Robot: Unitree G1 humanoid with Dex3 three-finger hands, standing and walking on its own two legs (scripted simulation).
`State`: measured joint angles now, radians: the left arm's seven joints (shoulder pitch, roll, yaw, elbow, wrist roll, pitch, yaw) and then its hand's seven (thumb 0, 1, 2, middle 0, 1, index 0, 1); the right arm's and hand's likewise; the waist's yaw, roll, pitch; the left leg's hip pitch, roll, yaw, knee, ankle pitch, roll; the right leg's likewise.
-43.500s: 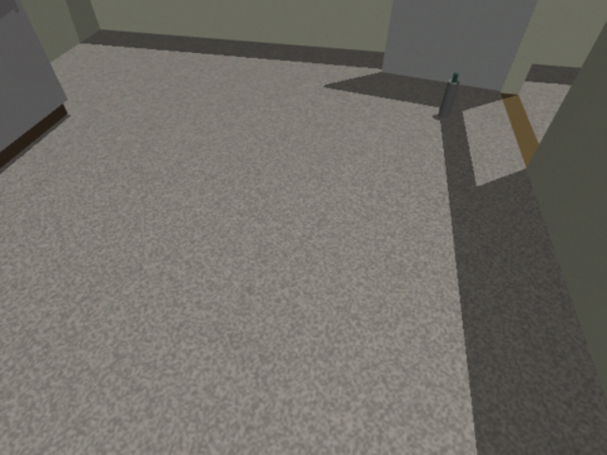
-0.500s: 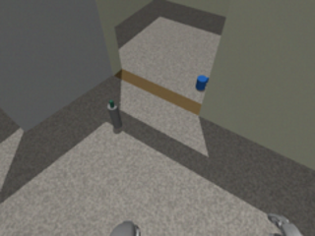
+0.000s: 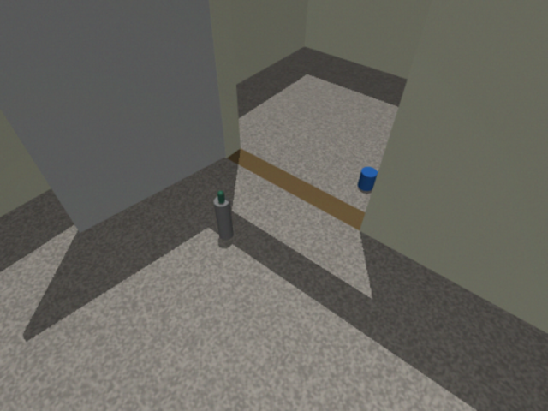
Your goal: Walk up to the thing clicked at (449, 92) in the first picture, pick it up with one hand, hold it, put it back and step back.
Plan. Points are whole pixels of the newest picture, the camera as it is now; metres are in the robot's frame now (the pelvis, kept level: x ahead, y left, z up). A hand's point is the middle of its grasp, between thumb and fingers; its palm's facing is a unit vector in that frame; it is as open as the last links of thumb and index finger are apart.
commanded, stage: step back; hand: left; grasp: from the side
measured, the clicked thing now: (223, 214) +1.02 +0.22 -0.62
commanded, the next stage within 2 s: stand in 0.68 s
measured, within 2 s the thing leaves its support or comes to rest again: neither
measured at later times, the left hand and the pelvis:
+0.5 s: hand out of the picture +0.12 +0.27 -0.15, palm faces +0.02 -0.93 -0.36, open 7.4 cm; pelvis +0.05 +0.00 +0.00, yaw +0 degrees
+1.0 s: hand out of the picture +0.15 +0.26 -0.13, palm faces -0.02 -0.94 -0.34, open 7.4 cm; pelvis +0.05 +0.01 +0.02, yaw -1 degrees
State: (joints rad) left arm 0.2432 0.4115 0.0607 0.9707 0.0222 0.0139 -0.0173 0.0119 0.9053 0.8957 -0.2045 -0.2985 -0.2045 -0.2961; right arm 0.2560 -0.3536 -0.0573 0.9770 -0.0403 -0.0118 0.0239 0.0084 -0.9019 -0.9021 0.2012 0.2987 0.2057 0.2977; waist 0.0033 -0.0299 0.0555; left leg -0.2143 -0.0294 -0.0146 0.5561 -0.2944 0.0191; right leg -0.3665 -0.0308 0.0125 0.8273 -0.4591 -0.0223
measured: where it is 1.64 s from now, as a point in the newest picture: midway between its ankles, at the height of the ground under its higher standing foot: outside the picture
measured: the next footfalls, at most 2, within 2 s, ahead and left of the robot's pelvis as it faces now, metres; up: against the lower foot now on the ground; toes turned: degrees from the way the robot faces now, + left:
none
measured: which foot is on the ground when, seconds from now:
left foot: down 0.00-1.00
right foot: down 0.00-1.00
